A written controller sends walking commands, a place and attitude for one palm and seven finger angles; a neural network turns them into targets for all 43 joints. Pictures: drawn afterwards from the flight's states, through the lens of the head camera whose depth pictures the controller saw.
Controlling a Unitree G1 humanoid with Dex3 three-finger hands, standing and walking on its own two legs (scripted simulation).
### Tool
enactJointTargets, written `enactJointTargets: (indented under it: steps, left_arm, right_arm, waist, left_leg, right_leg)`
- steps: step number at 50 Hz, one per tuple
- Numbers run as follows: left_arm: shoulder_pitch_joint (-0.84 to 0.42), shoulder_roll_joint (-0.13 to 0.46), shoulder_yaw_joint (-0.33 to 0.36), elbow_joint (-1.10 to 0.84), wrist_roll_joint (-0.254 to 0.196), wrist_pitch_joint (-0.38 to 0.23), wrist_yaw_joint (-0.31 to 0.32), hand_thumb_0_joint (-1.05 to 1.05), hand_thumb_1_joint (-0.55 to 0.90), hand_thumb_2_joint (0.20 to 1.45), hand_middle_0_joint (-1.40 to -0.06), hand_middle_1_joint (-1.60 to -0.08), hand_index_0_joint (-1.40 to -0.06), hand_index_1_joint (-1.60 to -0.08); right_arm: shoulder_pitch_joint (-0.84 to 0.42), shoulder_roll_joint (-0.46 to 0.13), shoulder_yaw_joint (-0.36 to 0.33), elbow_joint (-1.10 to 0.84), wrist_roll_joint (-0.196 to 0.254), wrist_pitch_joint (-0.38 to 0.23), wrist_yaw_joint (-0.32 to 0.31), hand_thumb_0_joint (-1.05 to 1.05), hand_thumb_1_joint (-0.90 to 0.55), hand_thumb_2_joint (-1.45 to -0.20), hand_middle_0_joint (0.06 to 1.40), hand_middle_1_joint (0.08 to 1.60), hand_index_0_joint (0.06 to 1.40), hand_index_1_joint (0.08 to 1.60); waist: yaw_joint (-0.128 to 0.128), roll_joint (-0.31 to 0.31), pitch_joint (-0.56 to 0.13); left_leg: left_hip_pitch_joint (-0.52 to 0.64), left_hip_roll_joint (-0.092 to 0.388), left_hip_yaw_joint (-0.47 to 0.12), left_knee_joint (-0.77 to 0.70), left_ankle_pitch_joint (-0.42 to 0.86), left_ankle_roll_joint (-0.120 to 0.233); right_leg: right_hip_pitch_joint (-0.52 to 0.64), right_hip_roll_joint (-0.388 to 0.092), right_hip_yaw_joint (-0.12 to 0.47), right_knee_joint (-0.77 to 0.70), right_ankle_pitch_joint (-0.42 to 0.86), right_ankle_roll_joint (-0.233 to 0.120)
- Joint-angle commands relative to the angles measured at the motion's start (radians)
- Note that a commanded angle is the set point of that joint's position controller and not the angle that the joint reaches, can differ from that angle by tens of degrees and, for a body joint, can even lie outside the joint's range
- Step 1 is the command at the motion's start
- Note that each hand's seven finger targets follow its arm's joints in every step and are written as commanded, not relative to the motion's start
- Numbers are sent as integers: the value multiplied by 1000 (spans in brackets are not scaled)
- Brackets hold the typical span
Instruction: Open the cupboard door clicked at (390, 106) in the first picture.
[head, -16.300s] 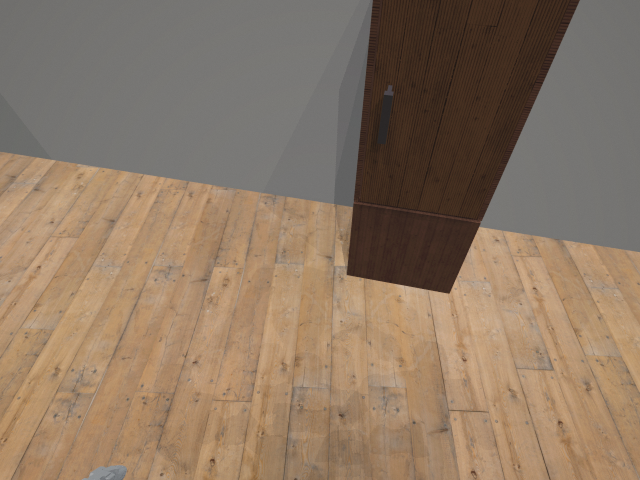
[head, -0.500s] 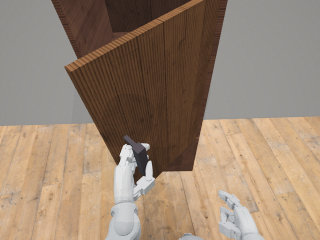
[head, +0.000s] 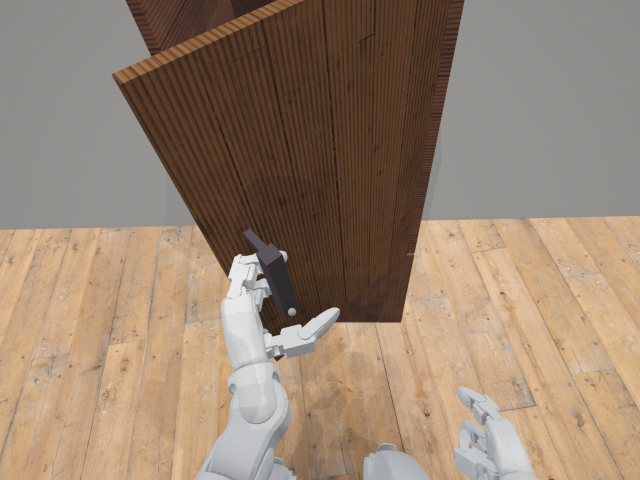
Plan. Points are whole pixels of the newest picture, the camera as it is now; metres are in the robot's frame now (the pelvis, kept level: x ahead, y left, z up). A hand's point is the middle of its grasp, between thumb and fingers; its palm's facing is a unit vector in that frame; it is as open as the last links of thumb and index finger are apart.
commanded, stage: open thumb and fingers to let go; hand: left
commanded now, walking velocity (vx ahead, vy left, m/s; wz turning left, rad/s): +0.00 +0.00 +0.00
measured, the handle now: (270, 273) +0.36 +0.07 +0.05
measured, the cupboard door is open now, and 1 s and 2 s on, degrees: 42 41 41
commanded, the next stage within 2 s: slide the hand sideways off the handle in 0.40 s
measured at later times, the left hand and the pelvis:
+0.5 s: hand (291, 314) +0.31 +0.04 +0.04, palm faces +0.17 -0.98 -0.07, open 15.4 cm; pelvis -0.02 +0.04 +0.00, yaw -2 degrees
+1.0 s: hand (268, 356) +0.26 +0.06 +0.05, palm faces -0.14 -0.99 +0.00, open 16.3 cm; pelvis -0.01 +0.07 -0.01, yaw -3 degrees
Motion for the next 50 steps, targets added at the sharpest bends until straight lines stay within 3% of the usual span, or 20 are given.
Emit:
enactJointTargets:
  steps: [1, 7, 8, 11, 12, 19, 20, 24, 25, 26, 27, 28, 30, 31, 33, 34, 40, 42, 45, 50]
  left_arm:
    - [-154, -149, 38, -179, 11, -61, 44, 0, -500, 300, -300, -1200, -300, -1200]
    - [-246, -198, -2, -133, 20, -53, 64, 0, -500, 300, -250, -900, -250, -900]
    - [-263, -192, 7, -131, 21, -55, 70, 0, -500, 300, -242, -850, -242, -850]
    - [-267, -195, 7, -127, 21, -50, 81, 0, -500, 300, -217, -700, -217, -700]
    - [-282, -203, 2, -107, 24, -46, 85, 0, -500, 300, -208, -650, -208, -650]
    - [-332, -216, 12, -55, 18, -27, 105, 0, -500, 300, -150, -300, -150, -300]
    - [-342, -206, 19, -68, 22, -30, 107, 0, -500, 300, -150, -300, -150, -300]
    - [-353, -239, -11, -50, 23, -21, 103, 0, -500, 300, -150, -300, -150, -300]
    - [-344, -223, 1, -45, 26, -19, 101, 0, -500, 300, -150, -300, -150, -300]
    - [-349, -140, -264, -119, 134, -78, -125, 0, -500, 300, -150, -300, -150, -300]
    - [-363, -72, -181, -171, 87, -140, -240, 0, -500, 300, -150, -300, -150, -300]
    - [-329, -51, -169, -202, 58, -175, -321, 0, -500, 300, -150, -300, -150, -300]
    - [-305, -56, -153, -220, 4, -195, -400, 0, -500, 300, -150, -300, -150, -300]
    - [-299, -69, -149, -200, -14, -192, -407, 0, -500, 300, -150, -300, -150, -300]
    - [-286, -91, -139, -183, -45, -176, -394, 0, -500, 300, -150, -300, -150, -300]
    - [-264, -83, -119, -191, -51, -166, -380, 0, -500, 300, -150, -300, -150, -300]
    - [-101, -80, -135, -271, 26, -136, -294, 0, -500, 300, -150, -300, -150, -300]
    - [-61, -78, -145, -288, 46, -133, -283, 0, -500, 300, -150, -300, -150, -300]
    - [0, -71, -146, -336, 28, -127, -288, 0, -500, 300, -150, -300, -150, -300]
    - [38, -63, -164, -388, 28, -124, -294, 0, -500, 300, -150, -300, -150, -300]
  right_arm:
    - [-59, -60, -28, -154, 2, -54, -3, 0, -900, -900, 200, 300, 200, 300]
    - [-75, -57, -24, -149, 1, -58, 2, 0, -900, -900, 200, 300, 200, 300]
    - [-72, -60, -26, -148, 0, -61, 2, 0, -900, -900, 200, 300, 200, 300]
    - [-84, -59, -27, -151, 0, -60, 5, 0, -900, -900, 200, 300, 200, 300]
    - [-82, -59, -25, -145, -3, -60, 5, 0, -900, -900, 200, 300, 200, 300]
    - [-104, -63, -19, -139, -6, -59, 10, 0, -900, -900, 200, 300, 200, 300]
    - [-107, -68, -22, -145, -3, -57, 10, 0, -900, -900, 200, 300, 200, 300]
    - [-101, -63, -20, -142, -9, -51, 16, 0, -900, -900, 200, 300, 200, 300]
    - [-101, -68, -20, -146, -5, -49, 17, 0, -900, -900, 200, 300, 200, 300]
    - [6, -109, -27, -127, -3, -38, 18, 0, -900, -900, 200, 300, 200, 300]
    - [17, -105, -40, -162, 8, -41, 16, 0, -900, -900, 200, 300, 200, 300]
    - [6, -104, -41, -185, 13, -42, 12, 0, -900, -900, 200, 300, 200, 300]
    - [12, -99, -35, -222, 31, -42, 11, 0, -900, -900, 200, 300, 200, 300]
    - [12, -96, -33, -227, 35, -40, 10, 0, -900, -900, 200, 300, 200, 300]
    - [9, -98, -30, -243, 45, -38, 9, 0, -900, -900, 200, 300, 200, 300]
    - [11, -104, -30, -252, 46, -35, 9, 0, -900, -900, 200, 300, 200, 300]
    - [31, -105, -41, -288, 41, -17, 25, 0, -900, -900, 200, 300, 200, 300]
    - [36, -100, -41, -288, 41, -9, 28, 0, -900, -900, 200, 300, 200, 300]
    - [23, -101, -36, -307, 48, -6, 26, 0, -900, -900, 200, 300, 200, 300]
    - [20, -98, -26, -317, 52, -10, 18, 0, -900, -900, 200, 300, 200, 300]
  waist:
    - [-5, -202, -290]
    - [-15, -192, -257]
    - [-12, -204, -267]
    - [5, -163, -285]
    - [-3, -174, -274]
    - [12, -161, -242]
    - [15, -153, -266]
    - [10, -147, -264]
    - [15, -150, -260]
    - [-103, -191, -182]
    - [-65, -168, -282]
    - [-48, -144, -328]
    - [-38, -98, -306]
    - [-44, -117, -264]
    - [-44, -137, -200]
    - [-33, -150, -209]
    - [0, -140, -294]
    - [-5, -144, -271]
    - [4, -134, -252]
    - [-9, -131, -195]
  left_leg:
    - [-72, -36, 69, -23, 110, 33]
    - [-45, -38, 77, -31, 83, 39]
    - [-38, -37, 78, -34, 85, 41]
    - [-18, -38, 86, -42, 93, 42]
    - [-13, -37, 87, -42, 92, 43]
    - [2, -37, 94, -60, 70, 46]
    - [15, -37, 93, -63, 84, 48]
    - [28, -33, 99, -64, 108, 49]
    - [28, -31, 93, -72, 111, 48]
    - [31, -25, 94, -46, 123, 73]
    - [22, -32, 94, -32, 148, 76]
    - [29, -31, 98, -22, 160, 75]
    - [37, -29, 96, -26, 134, 73]
    - [33, -26, 92, -32, 110, 73]
    - [20, -26, 87, -44, 62, 72]
    - [20, -25, 83, -53, 60, 71]
    - [57, -18, 75, -53, 202, 67]
    - [54, -14, 77, -53, 196, 65]
    - [56, -15, 77, -66, 186, 63]
    - [57, -10, 66, -70, 151, 63]
  right_leg:
    - [425, -114, 248, -290, 283, 139]
    - [352, -97, 211, -300, 153, 127]
    - [349, -92, 201, -298, 139, 125]
    - [336, -80, 178, -284, 114, 112]
    - [323, -76, 169, -284, 108, 111]
    - [266, -49, 125, -278, -4, 92]
    - [267, -42, 113, -266, 5, 86]
    - [257, -33, 93, -245, 51, 86]
    - [258, -29, 84, -240, 49, 81]
    - [217, -35, 100, -208, 180, 84]
    - [281, -46, 111, -179, 248, 81]
    - [319, -50, 126, -163, 289, 82]
    - [289, -45, 124, -164, 222, 76]
    - [256, -42, 116, -173, 168, 79]
    - [208, -37, 107, -196, 60, 82]
    - [213, -34, 101, -193, 39, 81]
    - [247, -24, 64, -115, 220, 68]
    - [240, -22, 65, -116, 222, 69]
    - [254, -18, 65, -128, 209, 67]
    - [217, -14, 56, -131, 164, 70]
